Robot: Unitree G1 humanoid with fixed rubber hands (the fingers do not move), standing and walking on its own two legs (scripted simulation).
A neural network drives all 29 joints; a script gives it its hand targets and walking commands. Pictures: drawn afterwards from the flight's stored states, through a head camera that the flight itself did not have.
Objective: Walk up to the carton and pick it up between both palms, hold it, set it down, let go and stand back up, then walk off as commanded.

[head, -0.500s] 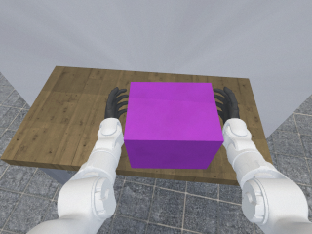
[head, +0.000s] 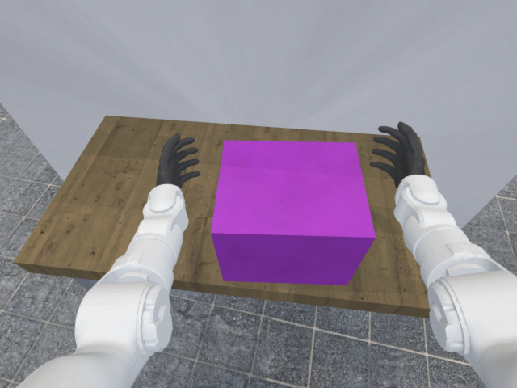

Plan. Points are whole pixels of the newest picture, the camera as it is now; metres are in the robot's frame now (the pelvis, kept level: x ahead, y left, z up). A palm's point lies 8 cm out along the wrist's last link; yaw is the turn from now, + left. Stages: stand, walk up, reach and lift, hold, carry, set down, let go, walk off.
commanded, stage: set down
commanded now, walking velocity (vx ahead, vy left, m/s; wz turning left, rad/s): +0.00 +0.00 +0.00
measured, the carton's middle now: (287, 214) +0.41 +0.01 +0.00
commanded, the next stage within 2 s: none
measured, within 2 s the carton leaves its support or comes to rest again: neither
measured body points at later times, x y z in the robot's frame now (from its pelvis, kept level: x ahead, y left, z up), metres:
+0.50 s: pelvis -0.03 +0.00 +0.00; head +0.00 +0.02 +0.45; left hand +0.42 +0.23 +0.14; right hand +0.45 -0.18 +0.17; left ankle +0.01 +0.14 -0.74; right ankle -0.05 -0.11 -0.74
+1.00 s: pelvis -0.05 +0.00 +0.00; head -0.03 +0.02 +0.45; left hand +0.33 +0.26 +0.08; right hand +0.37 -0.20 +0.10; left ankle +0.01 +0.14 -0.74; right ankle -0.05 -0.11 -0.74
